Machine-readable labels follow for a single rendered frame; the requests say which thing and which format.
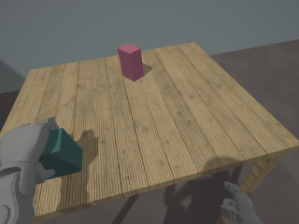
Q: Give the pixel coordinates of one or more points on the sponge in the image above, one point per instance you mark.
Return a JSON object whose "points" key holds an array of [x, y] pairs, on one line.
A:
{"points": [[61, 154]]}

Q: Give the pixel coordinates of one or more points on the table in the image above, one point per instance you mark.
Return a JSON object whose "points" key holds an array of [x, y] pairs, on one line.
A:
{"points": [[184, 119]]}

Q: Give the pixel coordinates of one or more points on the robot right hand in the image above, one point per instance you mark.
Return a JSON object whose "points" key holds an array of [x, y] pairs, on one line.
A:
{"points": [[233, 209]]}

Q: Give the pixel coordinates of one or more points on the robot left hand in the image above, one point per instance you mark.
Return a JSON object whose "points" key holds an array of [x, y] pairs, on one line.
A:
{"points": [[26, 143]]}

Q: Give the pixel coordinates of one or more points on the robot right forearm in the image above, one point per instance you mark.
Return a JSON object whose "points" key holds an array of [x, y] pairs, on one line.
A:
{"points": [[250, 218]]}

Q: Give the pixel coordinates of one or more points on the robot left forearm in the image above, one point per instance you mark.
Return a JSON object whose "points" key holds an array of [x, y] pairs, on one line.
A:
{"points": [[17, 191]]}

